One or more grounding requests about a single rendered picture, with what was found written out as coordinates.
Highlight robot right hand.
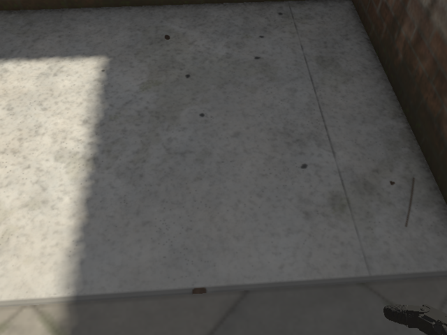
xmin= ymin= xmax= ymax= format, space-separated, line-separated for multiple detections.
xmin=383 ymin=304 xmax=447 ymax=335

